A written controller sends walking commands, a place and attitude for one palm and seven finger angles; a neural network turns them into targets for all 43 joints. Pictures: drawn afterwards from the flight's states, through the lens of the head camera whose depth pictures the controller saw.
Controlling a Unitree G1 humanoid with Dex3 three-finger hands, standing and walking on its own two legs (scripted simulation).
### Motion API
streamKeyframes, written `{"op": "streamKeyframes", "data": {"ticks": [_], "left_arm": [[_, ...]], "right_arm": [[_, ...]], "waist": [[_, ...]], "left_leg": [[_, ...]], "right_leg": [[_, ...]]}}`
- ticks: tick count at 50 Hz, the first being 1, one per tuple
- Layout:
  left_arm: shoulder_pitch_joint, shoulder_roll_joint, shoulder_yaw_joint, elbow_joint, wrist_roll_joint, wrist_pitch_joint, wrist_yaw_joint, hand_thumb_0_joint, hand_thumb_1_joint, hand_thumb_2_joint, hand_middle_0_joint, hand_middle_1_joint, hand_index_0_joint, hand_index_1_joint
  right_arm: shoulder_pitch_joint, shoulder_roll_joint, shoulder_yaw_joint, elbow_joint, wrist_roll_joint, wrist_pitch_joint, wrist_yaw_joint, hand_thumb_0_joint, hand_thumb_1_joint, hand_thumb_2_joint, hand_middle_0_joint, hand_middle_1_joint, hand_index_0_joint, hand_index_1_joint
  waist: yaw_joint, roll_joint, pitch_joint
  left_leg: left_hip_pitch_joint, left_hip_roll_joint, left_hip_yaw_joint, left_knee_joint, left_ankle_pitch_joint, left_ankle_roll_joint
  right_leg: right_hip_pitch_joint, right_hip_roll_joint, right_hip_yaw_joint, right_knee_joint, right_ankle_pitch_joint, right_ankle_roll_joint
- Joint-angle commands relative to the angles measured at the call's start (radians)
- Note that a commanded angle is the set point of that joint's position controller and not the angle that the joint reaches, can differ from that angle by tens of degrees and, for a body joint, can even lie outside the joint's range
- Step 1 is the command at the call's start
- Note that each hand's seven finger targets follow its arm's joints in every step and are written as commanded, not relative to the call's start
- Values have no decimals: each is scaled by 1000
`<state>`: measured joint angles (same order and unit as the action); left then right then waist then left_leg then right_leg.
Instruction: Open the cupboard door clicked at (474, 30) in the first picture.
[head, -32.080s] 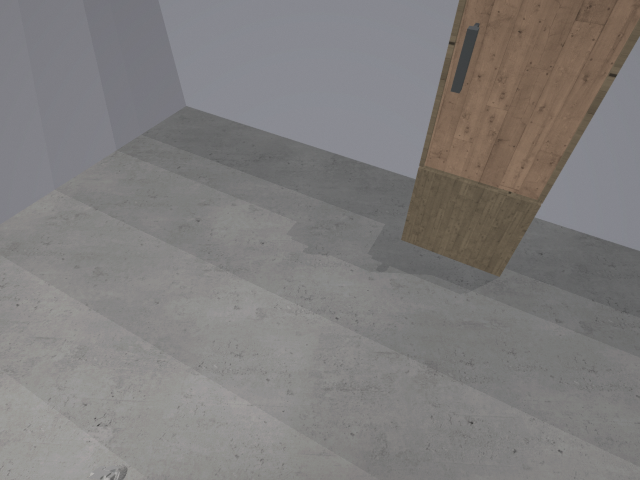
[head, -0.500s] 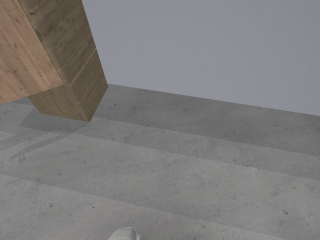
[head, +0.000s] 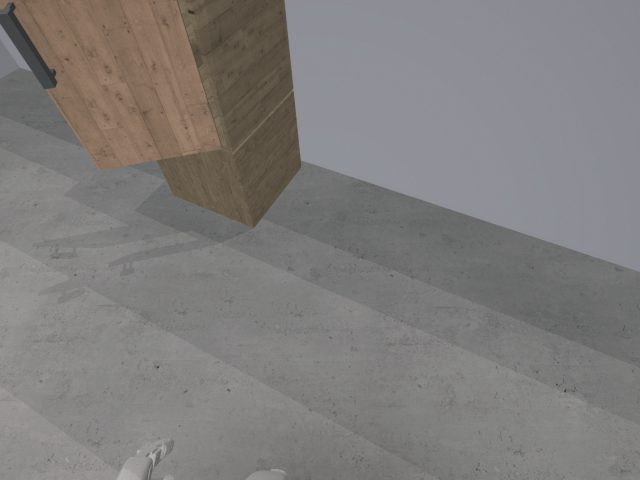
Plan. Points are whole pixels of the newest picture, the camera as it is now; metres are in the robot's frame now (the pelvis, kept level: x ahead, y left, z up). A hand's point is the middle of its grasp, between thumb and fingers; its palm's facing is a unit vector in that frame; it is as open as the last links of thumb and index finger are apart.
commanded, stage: turn to face it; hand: left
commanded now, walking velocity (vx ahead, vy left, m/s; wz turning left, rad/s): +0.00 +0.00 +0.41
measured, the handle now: (30, 46) +0.94 +0.69 +0.05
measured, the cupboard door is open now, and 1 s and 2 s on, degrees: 40 40 40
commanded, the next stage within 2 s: take the last steps up to it in 0.24 s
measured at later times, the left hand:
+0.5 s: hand out of the picture -0.01 +0.22 -0.17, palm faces +0.28 -0.93 -0.23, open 7.3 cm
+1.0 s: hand out of the picture +0.00 +0.19 -0.15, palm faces +0.46 -0.87 -0.16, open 7.4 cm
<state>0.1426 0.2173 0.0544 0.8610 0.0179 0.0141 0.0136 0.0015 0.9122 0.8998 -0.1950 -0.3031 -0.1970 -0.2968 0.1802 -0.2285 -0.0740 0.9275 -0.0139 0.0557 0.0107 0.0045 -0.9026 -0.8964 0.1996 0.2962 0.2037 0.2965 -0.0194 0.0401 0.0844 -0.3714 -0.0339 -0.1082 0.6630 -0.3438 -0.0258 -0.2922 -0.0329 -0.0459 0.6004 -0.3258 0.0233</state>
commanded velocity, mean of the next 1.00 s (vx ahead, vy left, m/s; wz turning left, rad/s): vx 0.20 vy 0.10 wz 0.21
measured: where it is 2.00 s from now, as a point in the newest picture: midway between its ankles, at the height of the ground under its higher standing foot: (245, 393)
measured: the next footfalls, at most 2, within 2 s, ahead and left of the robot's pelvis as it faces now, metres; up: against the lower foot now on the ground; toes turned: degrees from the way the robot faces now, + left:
left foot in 0.36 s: +0.02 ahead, +0.13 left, +0.00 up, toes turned +15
right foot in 0.66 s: +0.12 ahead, -0.10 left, +0.00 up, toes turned +9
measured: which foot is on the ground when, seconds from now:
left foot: up 0.00-0.34, down 0.36-0.66, up 0.68-1.00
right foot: down 0.00-0.36, up 0.38-0.64, down 0.66-1.00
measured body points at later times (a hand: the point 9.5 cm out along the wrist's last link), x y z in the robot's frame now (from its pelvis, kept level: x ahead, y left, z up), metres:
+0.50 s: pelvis +0.02 +0.01 +0.01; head +0.05 +0.03 +0.45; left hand -0.03 +0.27 -0.15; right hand +0.17 -0.20 -0.13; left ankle -0.02 +0.12 -0.73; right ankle +0.00 -0.12 -0.67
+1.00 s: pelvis +0.12 +0.07 +0.01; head +0.16 +0.09 +0.46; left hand -0.02 +0.24 -0.14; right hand +0.29 -0.12 -0.14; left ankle +0.15 +0.24 -0.69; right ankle +0.08 -0.10 -0.73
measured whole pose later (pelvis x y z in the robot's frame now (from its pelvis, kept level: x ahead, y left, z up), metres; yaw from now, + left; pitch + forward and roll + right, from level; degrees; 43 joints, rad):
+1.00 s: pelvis +0.12 +0.07 +0.01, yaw +23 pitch +1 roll +1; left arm 0.41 0.12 0.04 1.10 0.03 -0.06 0.00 0.00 0.91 0.90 -0.20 -0.30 -0.20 -0.30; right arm 0.16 -0.21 -0.06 1.02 -0.01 0.02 0.05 0.01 -0.91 -0.90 0.19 0.30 0.20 0.30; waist 0.04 -0.03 0.08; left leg -0.51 0.07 0.09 0.73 -0.23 -0.02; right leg -0.01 -0.17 -0.20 0.38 -0.35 0.09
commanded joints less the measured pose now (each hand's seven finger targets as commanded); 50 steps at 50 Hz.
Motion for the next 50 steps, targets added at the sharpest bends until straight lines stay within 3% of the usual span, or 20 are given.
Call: {"op": "streamKeyframes", "data": {"ticks": [1,3,5,11,15,16,17,18,19,22,30,31,32,33,34,35,38,40,48,50], "left_arm": [[100,191,52,-43,7,-24,29,0,900,900,-200,-300,-200,-300],[32,134,33,-53,6,-28,24,0,900,900,-200,-300,-200,-300],[52,129,29,-45,6,-33,22,0,900,900,-200,-300,-200,-300],[181,164,48,27,15,-34,21,0,900,900,-200,-300,-200,-300],[161,175,49,52,4,-28,18,0,900,900,-200,-300,-200,-300],[146,163,46,54,-2,-24,15,0,900,900,-200,-300,-200,-300],[165,113,39,36,-10,-18,11,0,900,900,-200,-300,-200,-300],[138,56,17,10,-13,-12,9,0,900,900,-200,-300,-200,-300],[74,71,16,-3,0,1,11,0,900,900,-200,-300,-200,-300],[15,68,24,15,4,-4,-13,0,900,900,-200,-300,-200,-300],[164,32,23,77,8,-31,-36,0,900,900,-200,-300,-200,-300],[248,57,35,102,10,-41,-33,0,900,900,-200,-300,-200,-300],[332,117,48,124,21,-53,-23,0,900,900,-200,-300,-200,-300],[396,203,64,131,19,-56,-10,0,900,900,-200,-300,-200,-300],[375,204,58,119,9,-56,-4,0,900,900,-200,-300,-200,-300],[314,180,53,119,12,-66,2,0,900,900,-200,-300,-200,-300],[211,76,27,107,9,-84,3,0,900,900,-200,-300,-200,-300],[229,75,26,128,9,-95,3,0,900,900,-200,-300,-200,-300],[306,112,33,205,17,-89,6,0,900,900,-200,-300,-200,-300],[271,123,39,205,14,-81,6,0,900,900,-200,-300,-200,-300]], "right_arm": [[-66,-110,-43,-97,-2,-12,-4,0,-900,-900,200,300,200,300],[-50,-81,-30,-61,-5,-4,8,0,-900,-900,200,300,200,300],[-51,-62,-20,-48,-2,-1,12,0,-900,-900,200,300,200,300],[-126,-23,4,-40,7,-19,7,0,-900,-900,200,300,200,300],[-50,-38,10,-6,4,-32,-1,0,-900,-900,200,300,200,300],[-16,-63,4,5,2,-37,0,0,-900,-900,200,300,200,300],[12,-142,-11,7,-7,-48,-6,0,-900,-900,200,300,200,300],[70,-210,-26,14,-13,-42,-13,0,-900,-900,200,300,200,300],[99,-213,-25,28,-18,-36,-24,0,-900,-900,200,300,200,300],[53,-161,-12,13,-17,-51,-37,0,-900,-900,200,300,200,300],[14,-143,-7,12,-10,-63,-21,0,-900,-900,200,300,200,300],[-12,-132,-7,8,-5,-63,-18,0,-900,-900,200,300,200,300],[-12,-73,1,-7,5,-68,-11,0,-900,-900,200,300,200,300],[-71,-40,8,-53,2,-70,-4,0,-900,-900,200,300,200,300],[-103,-89,-1,-67,-12,-63,2,0,-900,-900,200,300,200,300],[-128,-74,-7,-57,-15,-61,6,0,-900,-900,200,300,200,300],[-50,-33,-1,11,-15,-48,25,0,-900,-900,200,300,200,300],[-20,-13,3,31,-9,-44,30,0,-900,-900,200,300,200,300],[-122,22,23,-2,0,-68,46,0,-900,-900,200,300,200,300],[-41,-1,18,15,-2,-79,38,0,-900,-900,200,300,200,300]], "waist": [[42,-300,-92],[3,-216,-57],[10,-240,-69],[74,-240,-110],[30,-246,-123],[8,-202,-134],[-4,23,-178],[-32,238,-181],[-55,191,-166],[-25,173,-75],[62,85,-50],[110,22,-48],[146,-201,-52],[184,-430,-14],[154,-277,33],[124,-307,83],[46,-198,56],[38,-224,20],[77,-245,13],[26,-250,-10]], "left_leg": [[-230,20,14,548,-219,0],[-216,46,51,589,-97,-20],[-183,47,91,504,-75,-31],[-86,32,173,148,-142,-24],[116,13,205,-147,49,-3],[225,42,185,-243,176,13],[376,214,-7,-263,446,83],[403,405,-213,-276,722,217],[348,418,-223,-314,536,271],[263,327,-184,-366,218,247],[51,191,-66,-312,-44,183],[-70,140,-28,-201,-115,146],[-246,32,78,22,-192,87],[-389,-20,129,301,-292,44],[-402,33,39,458,-219,40],[-422,63,20,551,-122,35],[-312,119,64,524,95,1],[-288,118,112,444,134,-13],[-125,76,233,10,108,12],[32,47,259,-85,104,32]], "right_leg": [[138,-416,364,-314,271,-192],[120,-300,148,-264,386,-148],[145,-273,61,-252,469,-125],[288,-303,27,-174,700,-144],[214,-274,-27,-86,638,-90],[137,-255,-54,-23,538,-51],[-26,-174,-107,107,294,5],[-159,-89,-103,255,-281,40],[-183,-73,-41,382,-350,30],[-287,-72,14,500,-211,15],[97,6,-100,27,-42,13],[257,-13,-77,-91,-2,8],[405,-183,127,-254,-158,-32],[407,-455,522,-436,-253,-141],[276,-506,595,-491,-380,-196],[191,-479,615,-498,-360,-190],[113,-341,181,-440,-22,-97],[161,-305,52,-418,168,-85],[238,-320,-65,-329,398,-87],[190,-311,-88,-248,426,-76]]}}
